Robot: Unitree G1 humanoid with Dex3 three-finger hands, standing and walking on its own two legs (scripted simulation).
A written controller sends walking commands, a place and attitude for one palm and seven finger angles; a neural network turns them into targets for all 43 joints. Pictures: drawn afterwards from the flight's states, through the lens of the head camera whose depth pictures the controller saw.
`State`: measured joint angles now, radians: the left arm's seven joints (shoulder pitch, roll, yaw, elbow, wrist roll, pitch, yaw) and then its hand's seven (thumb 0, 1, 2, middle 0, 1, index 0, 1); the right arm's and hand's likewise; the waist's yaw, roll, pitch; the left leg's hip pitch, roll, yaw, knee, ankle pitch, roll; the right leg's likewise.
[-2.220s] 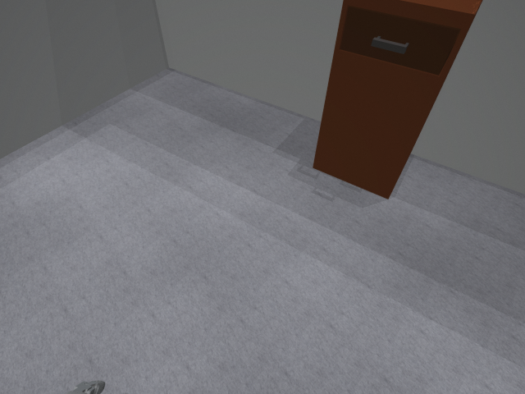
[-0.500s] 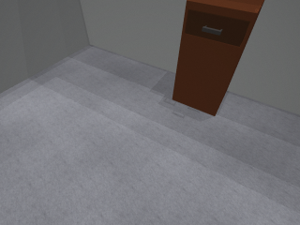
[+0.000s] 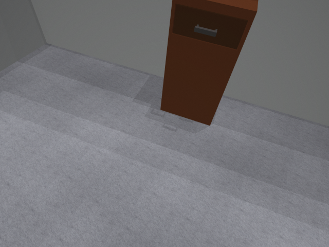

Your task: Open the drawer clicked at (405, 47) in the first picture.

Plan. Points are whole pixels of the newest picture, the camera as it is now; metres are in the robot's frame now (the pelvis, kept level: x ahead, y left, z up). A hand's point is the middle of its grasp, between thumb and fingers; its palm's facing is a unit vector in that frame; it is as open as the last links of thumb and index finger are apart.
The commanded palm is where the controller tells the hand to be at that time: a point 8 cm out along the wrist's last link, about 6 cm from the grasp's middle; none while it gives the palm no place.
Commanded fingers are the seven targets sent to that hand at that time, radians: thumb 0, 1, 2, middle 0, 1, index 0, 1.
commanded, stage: walk to a spot facing it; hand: left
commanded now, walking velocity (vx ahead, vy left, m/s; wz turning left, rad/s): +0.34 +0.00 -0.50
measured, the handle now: (206, 29) +1.20 -0.15 +0.00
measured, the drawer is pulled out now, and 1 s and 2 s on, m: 0.00 0.00 0.00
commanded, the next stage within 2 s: take the last steps up to it in 0.58 s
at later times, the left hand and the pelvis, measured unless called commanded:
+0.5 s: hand (134, 179) +0.35 +0.12 -0.18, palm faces -0.26 -0.95 -0.18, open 7.4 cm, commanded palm none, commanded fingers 0.00 0.90 0.90 -0.20 -0.30 -0.20 -0.30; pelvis +0.21 -0.03 -0.01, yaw -14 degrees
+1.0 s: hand (126, 148) +0.48 +0.17 -0.18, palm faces -0.30 -0.94 -0.15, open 7.4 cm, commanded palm none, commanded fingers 0.00 0.90 0.90 -0.20 -0.30 -0.20 -0.30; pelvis +0.41 +0.00 +0.00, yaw -23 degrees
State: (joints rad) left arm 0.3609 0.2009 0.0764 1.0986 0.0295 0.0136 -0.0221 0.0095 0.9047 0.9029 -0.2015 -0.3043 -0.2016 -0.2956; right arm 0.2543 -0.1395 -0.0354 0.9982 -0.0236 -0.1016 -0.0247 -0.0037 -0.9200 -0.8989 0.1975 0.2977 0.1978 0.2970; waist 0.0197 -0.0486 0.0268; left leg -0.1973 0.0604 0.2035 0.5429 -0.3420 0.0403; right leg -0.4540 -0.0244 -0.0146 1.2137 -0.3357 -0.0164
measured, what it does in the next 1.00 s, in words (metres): walks ahead, turning right: right foot, then left foot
